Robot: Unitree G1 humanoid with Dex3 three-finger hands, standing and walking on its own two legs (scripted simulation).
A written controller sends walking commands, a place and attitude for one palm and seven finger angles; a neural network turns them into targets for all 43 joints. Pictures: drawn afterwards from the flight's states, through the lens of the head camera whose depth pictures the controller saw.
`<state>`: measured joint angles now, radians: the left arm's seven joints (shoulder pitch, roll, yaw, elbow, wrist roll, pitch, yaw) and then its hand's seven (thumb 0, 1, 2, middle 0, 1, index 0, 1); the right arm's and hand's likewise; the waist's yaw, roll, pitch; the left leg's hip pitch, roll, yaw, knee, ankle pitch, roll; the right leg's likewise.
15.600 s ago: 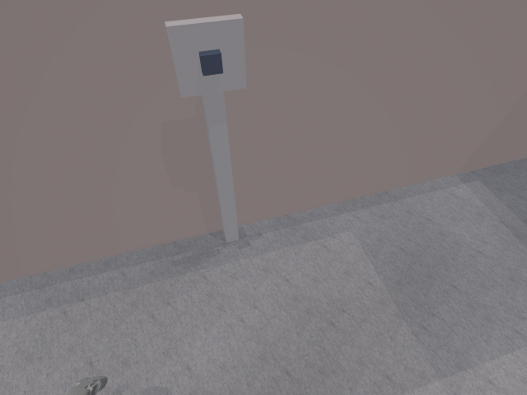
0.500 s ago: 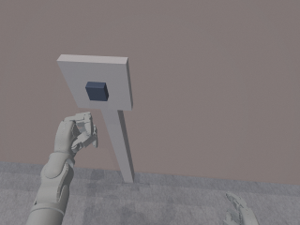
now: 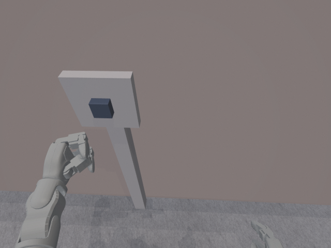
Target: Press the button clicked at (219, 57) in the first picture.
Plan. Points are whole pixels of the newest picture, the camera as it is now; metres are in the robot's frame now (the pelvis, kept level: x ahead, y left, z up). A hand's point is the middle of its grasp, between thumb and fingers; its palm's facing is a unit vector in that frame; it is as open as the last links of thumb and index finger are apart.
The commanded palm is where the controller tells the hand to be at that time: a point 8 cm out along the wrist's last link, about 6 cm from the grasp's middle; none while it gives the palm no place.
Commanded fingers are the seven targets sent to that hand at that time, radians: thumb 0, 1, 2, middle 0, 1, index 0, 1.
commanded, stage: draw the hand back to the body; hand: left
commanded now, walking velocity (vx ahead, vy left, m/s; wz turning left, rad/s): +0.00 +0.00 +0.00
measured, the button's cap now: (102, 107) +0.45 +0.19 +0.11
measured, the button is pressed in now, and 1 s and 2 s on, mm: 0 0 0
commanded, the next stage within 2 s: step back with the hand held close in 1.22 s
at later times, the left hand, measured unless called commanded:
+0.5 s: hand (52, 181) +0.22 +0.22 +0.13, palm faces +0.29 -0.92 -0.28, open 3.1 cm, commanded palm +0.18 +0.27 +0.16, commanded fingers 0.00 0.90 0.90 -1.30 -1.50 -1.30 -1.50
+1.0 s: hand (10, 188) +0.18 +0.26 +0.18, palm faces +0.39 -0.83 -0.40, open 3.1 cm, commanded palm +0.13 +0.30 +0.20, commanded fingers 0.00 0.90 0.90 -1.30 -1.50 -1.30 -1.50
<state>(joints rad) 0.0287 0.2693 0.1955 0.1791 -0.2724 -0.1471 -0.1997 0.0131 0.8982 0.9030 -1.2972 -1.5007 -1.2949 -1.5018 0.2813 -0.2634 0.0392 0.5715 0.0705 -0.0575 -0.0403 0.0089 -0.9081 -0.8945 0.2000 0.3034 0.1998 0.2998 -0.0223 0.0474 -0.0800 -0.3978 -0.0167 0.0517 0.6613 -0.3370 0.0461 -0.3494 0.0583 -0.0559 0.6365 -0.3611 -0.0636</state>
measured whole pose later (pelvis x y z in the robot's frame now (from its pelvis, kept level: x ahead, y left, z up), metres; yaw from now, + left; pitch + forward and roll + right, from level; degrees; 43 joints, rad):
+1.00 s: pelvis +0.01 +0.02 +0.02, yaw +0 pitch -3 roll -1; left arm 0.57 0.34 0.28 -0.49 -0.08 -0.10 0.11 0.01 0.89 0.90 -1.30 -1.50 -1.30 -1.50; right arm 0.21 -0.24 0.01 0.61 0.02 -0.08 -0.04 0.01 -0.91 -0.89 0.20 0.30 0.20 0.30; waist 0.06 0.07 0.00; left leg -0.12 -0.04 0.06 0.43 -0.26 0.06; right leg -0.06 0.05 -0.04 0.37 -0.26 -0.04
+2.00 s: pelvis -0.05 +0.04 +0.01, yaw -2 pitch +1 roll -2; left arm 0.62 0.38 0.37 -0.60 -0.04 -0.20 0.13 0.01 0.89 0.90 -1.30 -1.50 -1.30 -1.50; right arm 0.21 -0.23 0.00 0.52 0.02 -0.03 -0.05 0.01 -0.91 -0.89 0.20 0.30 0.20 0.30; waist 0.00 0.01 0.03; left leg -0.38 -0.03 0.09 0.59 -0.23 0.10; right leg -0.34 0.04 -0.02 0.56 -0.23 -0.01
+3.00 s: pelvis -0.24 +0.06 +0.01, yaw -4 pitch +0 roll +0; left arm 0.66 0.43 0.37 -0.61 -0.04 -0.21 0.14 0.01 0.89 0.90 -1.30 -1.50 -1.30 -1.50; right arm 0.26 -0.19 0.01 0.58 0.01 -0.10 -0.05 0.01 -0.91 -0.89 0.20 0.30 0.20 0.30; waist -0.05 -0.03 -0.02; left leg -0.30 -0.01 0.01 0.50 -0.22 0.02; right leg -0.20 0.02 -0.04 0.48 -0.29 -0.02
